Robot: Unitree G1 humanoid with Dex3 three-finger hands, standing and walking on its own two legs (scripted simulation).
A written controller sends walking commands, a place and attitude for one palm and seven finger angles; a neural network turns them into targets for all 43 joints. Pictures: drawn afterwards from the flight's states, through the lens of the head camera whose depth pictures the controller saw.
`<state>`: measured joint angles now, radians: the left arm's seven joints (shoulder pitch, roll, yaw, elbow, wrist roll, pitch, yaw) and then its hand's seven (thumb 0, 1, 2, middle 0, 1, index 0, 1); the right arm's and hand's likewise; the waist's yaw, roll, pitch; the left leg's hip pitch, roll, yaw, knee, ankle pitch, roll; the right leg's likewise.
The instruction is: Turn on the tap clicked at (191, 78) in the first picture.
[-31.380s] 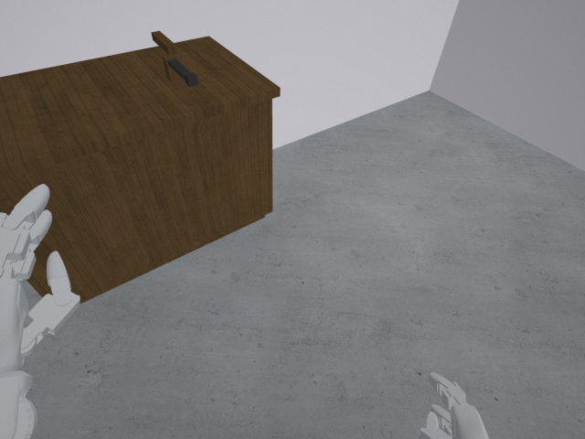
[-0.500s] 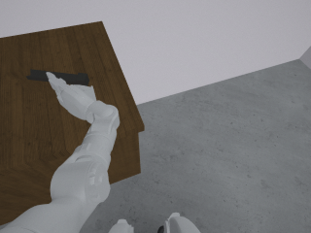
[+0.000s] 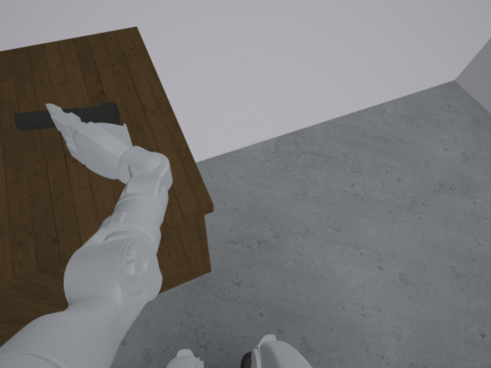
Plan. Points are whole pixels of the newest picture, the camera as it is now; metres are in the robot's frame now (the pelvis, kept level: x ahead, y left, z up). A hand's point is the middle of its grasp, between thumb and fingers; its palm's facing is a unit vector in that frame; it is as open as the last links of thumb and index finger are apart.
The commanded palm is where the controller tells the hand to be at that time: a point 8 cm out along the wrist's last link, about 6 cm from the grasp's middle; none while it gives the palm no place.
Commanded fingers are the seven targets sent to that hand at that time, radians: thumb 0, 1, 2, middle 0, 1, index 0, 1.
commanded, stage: lift the hand up off the lever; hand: left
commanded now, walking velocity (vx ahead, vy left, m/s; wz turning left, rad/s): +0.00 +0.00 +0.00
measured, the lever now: (110, 114) +0.54 +0.18 +0.05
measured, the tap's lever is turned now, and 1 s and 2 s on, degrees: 77 78 78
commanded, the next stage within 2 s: none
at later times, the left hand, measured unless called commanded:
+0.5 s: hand (118, 129) +0.49 +0.16 +0.07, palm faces +0.79 -0.60 -0.14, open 7.8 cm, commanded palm +0.44 +0.17 +0.07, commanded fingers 0.00 0.90 0.90 -0.15 -0.15 -0.15 -0.15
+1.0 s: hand (121, 127) +0.48 +0.15 +0.09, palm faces +0.80 -0.59 -0.15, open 7.8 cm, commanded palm +0.42 +0.16 +0.09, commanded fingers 0.00 0.90 0.90 -0.15 -0.15 -0.15 -0.15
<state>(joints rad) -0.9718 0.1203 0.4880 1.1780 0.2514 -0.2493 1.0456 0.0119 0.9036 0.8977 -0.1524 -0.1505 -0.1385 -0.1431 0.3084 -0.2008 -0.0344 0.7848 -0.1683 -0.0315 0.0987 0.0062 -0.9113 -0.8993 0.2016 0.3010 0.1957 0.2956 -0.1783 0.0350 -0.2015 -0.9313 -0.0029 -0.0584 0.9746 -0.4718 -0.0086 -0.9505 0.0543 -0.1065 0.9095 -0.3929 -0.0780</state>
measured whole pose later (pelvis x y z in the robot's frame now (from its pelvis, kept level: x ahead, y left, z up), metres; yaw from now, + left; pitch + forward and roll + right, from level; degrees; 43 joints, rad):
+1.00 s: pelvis +0.00 +0.00 +0.01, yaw +0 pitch +20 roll -1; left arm -0.90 0.04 0.44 1.05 0.21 -0.16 1.02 0.01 0.90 0.90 -0.15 -0.15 -0.15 -0.15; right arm 0.30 -0.20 -0.04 0.80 -0.16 -0.03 0.10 0.01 -0.91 -0.90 0.20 0.30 0.20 0.30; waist -0.14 0.04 -0.19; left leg -0.80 -0.01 -0.06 0.90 -0.44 -0.01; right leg -0.82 0.05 -0.10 0.85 -0.37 -0.08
